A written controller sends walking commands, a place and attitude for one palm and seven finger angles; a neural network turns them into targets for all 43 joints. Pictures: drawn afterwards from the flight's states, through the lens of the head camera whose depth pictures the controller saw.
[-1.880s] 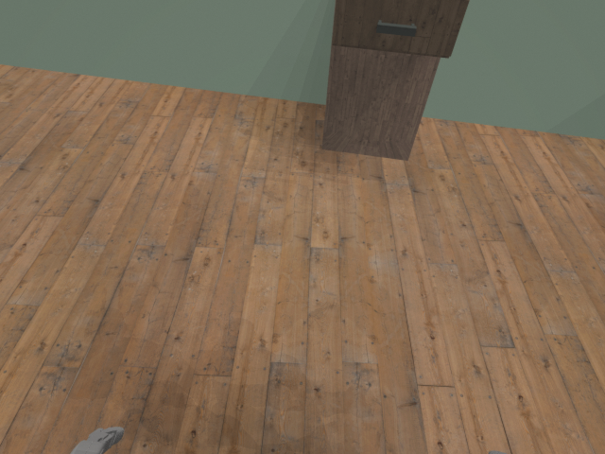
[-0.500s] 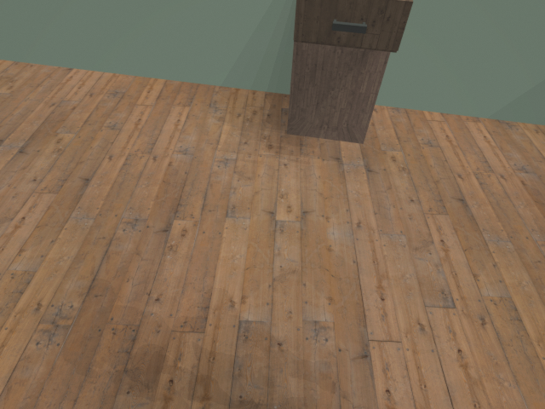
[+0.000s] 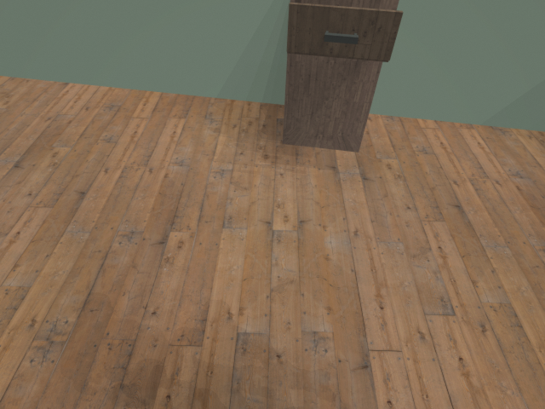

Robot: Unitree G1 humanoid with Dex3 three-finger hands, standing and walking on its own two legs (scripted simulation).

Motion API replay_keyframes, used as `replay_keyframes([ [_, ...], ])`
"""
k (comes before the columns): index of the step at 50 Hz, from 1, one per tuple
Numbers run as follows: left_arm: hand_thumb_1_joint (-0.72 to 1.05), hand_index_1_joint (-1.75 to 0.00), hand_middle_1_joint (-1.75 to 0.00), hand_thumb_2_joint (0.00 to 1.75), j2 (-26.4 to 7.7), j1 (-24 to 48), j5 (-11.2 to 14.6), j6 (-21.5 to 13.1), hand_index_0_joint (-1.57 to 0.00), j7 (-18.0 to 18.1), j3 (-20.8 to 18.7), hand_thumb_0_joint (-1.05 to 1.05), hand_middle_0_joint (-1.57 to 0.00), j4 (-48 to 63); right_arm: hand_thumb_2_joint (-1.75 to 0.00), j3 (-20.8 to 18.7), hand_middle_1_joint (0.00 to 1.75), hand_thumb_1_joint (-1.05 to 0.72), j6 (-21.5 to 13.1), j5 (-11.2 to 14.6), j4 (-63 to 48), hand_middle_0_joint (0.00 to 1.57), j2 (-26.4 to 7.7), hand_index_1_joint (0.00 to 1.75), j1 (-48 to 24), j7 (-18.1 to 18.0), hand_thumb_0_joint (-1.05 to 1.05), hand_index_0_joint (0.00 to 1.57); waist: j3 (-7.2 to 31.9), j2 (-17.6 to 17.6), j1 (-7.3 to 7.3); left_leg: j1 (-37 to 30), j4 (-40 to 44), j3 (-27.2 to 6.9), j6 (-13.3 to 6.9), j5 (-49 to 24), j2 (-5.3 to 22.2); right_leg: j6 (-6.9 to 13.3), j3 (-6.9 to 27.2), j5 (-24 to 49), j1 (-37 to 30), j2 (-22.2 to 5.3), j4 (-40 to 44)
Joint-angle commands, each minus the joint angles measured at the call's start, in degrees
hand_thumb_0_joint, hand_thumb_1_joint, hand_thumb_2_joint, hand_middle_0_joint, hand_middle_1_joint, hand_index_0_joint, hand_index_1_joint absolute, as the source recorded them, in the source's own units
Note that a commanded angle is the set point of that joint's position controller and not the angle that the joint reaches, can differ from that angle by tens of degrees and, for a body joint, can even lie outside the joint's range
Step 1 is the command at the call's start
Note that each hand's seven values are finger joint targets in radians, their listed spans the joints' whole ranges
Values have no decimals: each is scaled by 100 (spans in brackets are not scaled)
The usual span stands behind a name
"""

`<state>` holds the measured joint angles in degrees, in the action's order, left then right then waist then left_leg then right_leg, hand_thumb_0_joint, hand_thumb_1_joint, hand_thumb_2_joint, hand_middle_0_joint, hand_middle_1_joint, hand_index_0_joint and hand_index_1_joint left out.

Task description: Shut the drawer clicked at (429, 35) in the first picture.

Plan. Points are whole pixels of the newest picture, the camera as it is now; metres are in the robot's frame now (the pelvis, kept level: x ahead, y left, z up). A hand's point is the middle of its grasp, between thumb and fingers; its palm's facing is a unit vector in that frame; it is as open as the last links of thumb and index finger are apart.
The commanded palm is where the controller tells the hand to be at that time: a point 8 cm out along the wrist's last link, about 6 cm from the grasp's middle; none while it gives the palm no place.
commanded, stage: walk to a spot facing it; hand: left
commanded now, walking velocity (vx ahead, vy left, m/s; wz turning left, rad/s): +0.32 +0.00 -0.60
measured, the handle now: (341, 36) +1.42 -0.17 +0.00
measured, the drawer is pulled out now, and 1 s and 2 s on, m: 0.28 0.28 0.28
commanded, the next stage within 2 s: turn to face it in 1.90 s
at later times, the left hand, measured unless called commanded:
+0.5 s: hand out of the picture +0.10 +0.11 -0.16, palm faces -0.15 -0.97 -0.17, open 7.3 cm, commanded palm none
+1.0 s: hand (237, 252) +0.49 +0.12 -0.18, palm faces -0.33 -0.93 -0.17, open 7.3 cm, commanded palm none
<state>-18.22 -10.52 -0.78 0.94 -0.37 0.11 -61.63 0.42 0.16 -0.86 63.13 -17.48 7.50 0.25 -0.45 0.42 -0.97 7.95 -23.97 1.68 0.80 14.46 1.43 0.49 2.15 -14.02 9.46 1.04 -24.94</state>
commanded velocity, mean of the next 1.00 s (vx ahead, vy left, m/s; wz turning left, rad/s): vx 0.36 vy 0.00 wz -0.34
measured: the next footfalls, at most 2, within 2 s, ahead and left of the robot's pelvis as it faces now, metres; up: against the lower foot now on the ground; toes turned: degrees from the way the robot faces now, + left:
left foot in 0.74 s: +0.42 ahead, +0.02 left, +0.00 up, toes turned -10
right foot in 1.32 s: +0.56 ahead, -0.28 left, +0.00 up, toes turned -38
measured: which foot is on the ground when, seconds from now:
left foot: down 0.00-0.22, up 0.24-0.72, down 0.74-1.00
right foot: down 0.00-0.74, up 0.76-1.00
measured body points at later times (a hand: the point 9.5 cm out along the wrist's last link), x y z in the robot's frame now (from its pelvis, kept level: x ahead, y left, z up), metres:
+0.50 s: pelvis +0.13 -0.06 +0.00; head +0.15 -0.07 +0.45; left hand +0.11 +0.17 -0.15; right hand +0.16 -0.31 -0.15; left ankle +0.22 +0.08 -0.66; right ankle +0.05 -0.11 -0.74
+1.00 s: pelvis +0.37 -0.04 +0.00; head +0.39 -0.02 +0.45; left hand +0.51 +0.17 -0.16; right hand +0.28 -0.27 -0.14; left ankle +0.38 +0.03 -0.74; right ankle +0.34 -0.19 -0.65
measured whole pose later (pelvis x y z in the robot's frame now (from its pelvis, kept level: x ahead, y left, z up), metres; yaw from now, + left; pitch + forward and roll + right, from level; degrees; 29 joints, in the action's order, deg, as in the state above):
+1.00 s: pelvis +0.37 -0.04 +0.00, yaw -23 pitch -1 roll +0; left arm -12.5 -13.8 -1.9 -0.5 -0.9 -4.8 -57.7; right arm -2.8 -4.9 -0.7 61.1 -9.8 18.3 -1.1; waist -1.5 3.4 -0.6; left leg 7.6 -23.0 13.7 -3.5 14.8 1.4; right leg 0.3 -0.7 -10.8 34.3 -4.8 -67.1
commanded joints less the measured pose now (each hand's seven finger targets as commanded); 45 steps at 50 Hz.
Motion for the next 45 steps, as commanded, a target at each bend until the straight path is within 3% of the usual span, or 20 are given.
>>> replay_keyframes([
  [1,90,-30,-30,90,-665,-138,-57,16,-20,-78,-255,0,-20,532,-90,-319,30,-90,-29,-51,-412,20,-1014,30,409,-73,0,20,-696,-434,160,230,731,-860,-414,2436,929,199,505,-1829,1411,-155,-163],
  [3,90,-30,-30,90,-389,-125,-47,-46,-20,-131,-284,0,-20,709,-90,-447,30,-90,-110,-29,-460,20,-1206,30,649,-101,0,20,-675,-1034,253,-111,1203,-1521,-820,2448,1688,87,-189,-1184,1878,101,-1491],
  [4,90,-30,-30,90,-287,43,-46,-70,-20,-153,-301,0,-20,833,-90,-484,30,-90,-167,-26,-473,20,-1189,30,759,-106,0,20,-663,-1124,308,-382,1303,-1602,-1032,1859,1956,35,-280,-1326,2228,-74,-1999],
  [7,90,-30,-30,90,-90,56,-42,-168,-20,-210,-347,0,-20,980,-90,-496,30,-90,-252,-56,-514,20,-979,30,805,-119,0,20,-519,-917,249,-586,798,-922,-1010,102,1976,7,-372,-1479,2117,-410,-1830],
  [9,90,-30,-30,90,24,-871,-47,-218,-20,-222,-397,0,-20,679,-90,-471,30,-90,-250,-59,-575,20,-832,30,469,-124,0,20,-168,-628,-243,229,-422,13,-572,-267,1508,66,-658,-640,404,-259,-712],
  [10,90,-30,-30,90,-282,-1793,-79,-274,-20,-180,-475,0,-20,370,-90,-428,30,-90,-246,-17,-668,20,-611,30,318,-88,0,20,114,337,-647,1148,-1987,621,-249,48,962,166,-206,-327,-850,-384,91],
  [11,90,-30,-30,90,-1043,-2489,-102,-366,-20,-47,-621,0,-20,170,-90,-291,30,-90,-269,33,-970,20,-95,30,151,-31,0,20,115,2465,-818,3129,-3799,916,111,1867,112,713,2605,-344,-1699,-1954,1044],
  [12,90,-30,-30,90,-969,-2715,14,-360,-20,54,-594,0,-20,146,-90,-314,30,-90,-323,-18,-1192,20,-265,30,-266,-25,0,20,50,1686,-860,3470,-4351,177,21,1920,188,1104,3439,184,-1625,-2272,1293],
  [16,90,-30,-30,90,-238,-1554,-23,-448,-20,85,-426,0,-20,434,-90,-398,30,-90,-304,-55,-851,20,-87,30,-16,23,0,20,-564,100,-175,3139,-4428,-108,74,379,679,1175,2184,43,-359,-1785,1342],
  [19,90,-30,-30,90,-103,-1663,-34,-539,-20,91,-382,0,-20,349,-90,-404,30,-90,-211,-62,-791,20,137,30,219,47,0,20,-442,65,11,3108,-4192,12,207,-92,653,1045,1450,1115,-331,-1469,1311],
  [27,90,-30,-30,90,117,-2040,-51,-618,-20,189,-348,0,-20,73,-90,-378,30,-90,-251,-24,-1199,20,323,30,-572,139,0,20,-506,469,-159,3537,-3001,218,239,-629,586,992,998,2450,-1052,-1211,1191],
  [32,90,-30,-30,90,63,-2003,-79,-569,-20,246,-362,0,-20,10,-90,-342,30,-90,-343,6,-1339,20,423,30,-840,157,0,20,-598,664,-183,2367,-1576,431,7,-347,281,838,936,3542,-965,-1189,837],
  [35,90,-30,-30,90,-107,-1694,-16,-589,-20,226,-440,0,-20,70,-90,-442,30,-90,-421,-43,-767,20,94,30,1009,3,0,20,309,462,639,-155,-682,513,-239,-773,-53,574,573,4400,-399,-823,-1113],
  [36,90,-30,-30,90,112,-1793,27,-590,-20,184,-444,0,-20,113,-90,-568,30,-90,-432,-91,-530,20,-435,30,1883,-62,0,20,1017,-303,911,-1607,-651,-420,-454,-926,794,390,319,2733,513,-433,-2427],
  [37,90,-30,-30,90,470,-2182,101,-563,-20,100,-392,0,-20,188,-90,-691,30,-90,-440,-141,-439,20,-974,30,2330,-82,0,20,1539,-1809,785,-2637,69,-2756,-1115,-1005,2570,180,-228,-1438,2001,351,-4449],
  [38,90,-30,-30,90,366,-1824,40,-575,-20,134,-386,0,-20,300,-90,-629,30,-90,-374,-46,-481,20,-811,30,2130,-90,0,20,1190,-1314,702,-1936,770,-3272,-1290,-372,2770,280,183,-1709,2249,114,-5200],
  [39,90,-30,-30,90,345,-1508,10,-527,-20,129,-384,0,-20,297,-90,-565,30,-90,-387,-35,-536,20,-430,30,1637,-110,0,20,528,-1037,531,-1136,1080,-2737,-1105,308,2522,251,228,-1172,2433,-217,-5460],
  [41,90,-30,-30,90,448,-1004,-72,-448,-20,-7,-401,0,-20,373,-90,-378,30,-90,-488,-47,-614,20,188,30,1149,-109,0,20,-485,-420,284,258,1188,-1665,-935,-102,2108,165,71,-569,2423,-609,-5204],
  [43,90,-30,-30,90,696,-1235,-116,-282,-20,-45,-402,0,-20,298,-90,-324,30,-90,-568,-56,-508,20,406,30,1134,-130,0,20,-411,-610,31,577,1190,-634,-733,-686,1753,105,9,-265,2090,-663,-4858],
  [45,90,-30,-30,90,757,-1269,-119,-152,-20,-59,-406,0,-20,320,-90,-321,30,-90,-593,-22,-478,20,398,30,1154,-140,0,20,-370,-698,-80,734,1345,-145,-708,-640,1615,35,-80,16,2110,-712,-4611],
])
